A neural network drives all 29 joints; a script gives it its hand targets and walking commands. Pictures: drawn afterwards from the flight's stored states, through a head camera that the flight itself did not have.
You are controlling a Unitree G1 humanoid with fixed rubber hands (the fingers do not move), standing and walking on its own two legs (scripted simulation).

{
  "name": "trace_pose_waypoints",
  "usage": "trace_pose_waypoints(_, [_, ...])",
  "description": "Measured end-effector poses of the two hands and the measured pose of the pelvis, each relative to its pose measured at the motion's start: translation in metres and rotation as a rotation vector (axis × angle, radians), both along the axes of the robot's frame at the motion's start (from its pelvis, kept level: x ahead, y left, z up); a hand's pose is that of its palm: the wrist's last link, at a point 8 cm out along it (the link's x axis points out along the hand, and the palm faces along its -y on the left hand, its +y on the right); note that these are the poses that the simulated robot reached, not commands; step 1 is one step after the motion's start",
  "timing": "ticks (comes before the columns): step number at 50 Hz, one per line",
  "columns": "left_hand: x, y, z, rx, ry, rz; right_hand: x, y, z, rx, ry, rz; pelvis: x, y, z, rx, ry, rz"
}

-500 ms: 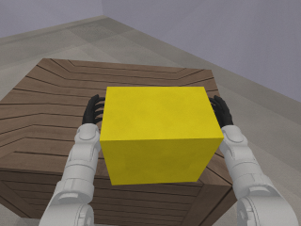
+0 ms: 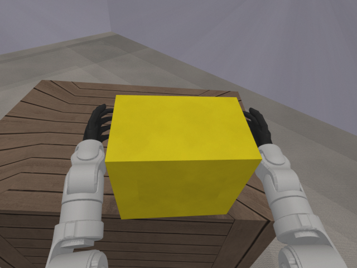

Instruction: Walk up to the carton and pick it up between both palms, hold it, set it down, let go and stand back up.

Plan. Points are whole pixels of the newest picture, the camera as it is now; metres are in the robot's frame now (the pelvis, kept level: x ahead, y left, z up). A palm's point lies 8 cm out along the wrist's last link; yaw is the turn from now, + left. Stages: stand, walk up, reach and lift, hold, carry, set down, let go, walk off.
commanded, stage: reach and lift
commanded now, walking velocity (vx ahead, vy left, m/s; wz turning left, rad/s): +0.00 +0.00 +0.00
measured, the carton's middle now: (176, 160) +0.37 +0.00 +0.08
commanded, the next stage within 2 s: hold in 1.10 s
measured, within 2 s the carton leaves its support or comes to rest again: neither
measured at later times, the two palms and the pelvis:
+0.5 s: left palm (94, 131) +0.37 +0.17 +0.17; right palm (266, 136) +0.35 -0.20 +0.17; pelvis +0.00 +0.00 +0.00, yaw -1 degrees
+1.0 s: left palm (93, 128) +0.36 +0.17 +0.18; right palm (268, 133) +0.35 -0.20 +0.18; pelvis +0.00 +0.00 +0.00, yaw -1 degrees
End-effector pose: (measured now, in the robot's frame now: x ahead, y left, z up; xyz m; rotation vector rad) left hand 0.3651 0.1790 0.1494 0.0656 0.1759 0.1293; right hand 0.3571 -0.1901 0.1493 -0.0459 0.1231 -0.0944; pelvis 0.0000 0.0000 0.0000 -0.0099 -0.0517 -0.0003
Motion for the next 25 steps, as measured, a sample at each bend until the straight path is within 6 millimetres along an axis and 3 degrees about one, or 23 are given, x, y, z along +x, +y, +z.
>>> trace_pose_waypoints(10, [-0.002,-0.008,0.012,0.001,0.0,-0.022,-0.01,-0.008,0.009,0.009,-0.001,-0.023,-0.005,0.003,0.0,0.001,-0.006,-0.017])
trace_pose_waypoints(25, [0.0,-0.004,0.024,-0.004,-0.009,-0.015,-0.004,-0.005,0.023,0.012,-0.01,-0.018,-0.003,-0.001,0.0,0.002,-0.016,-0.012])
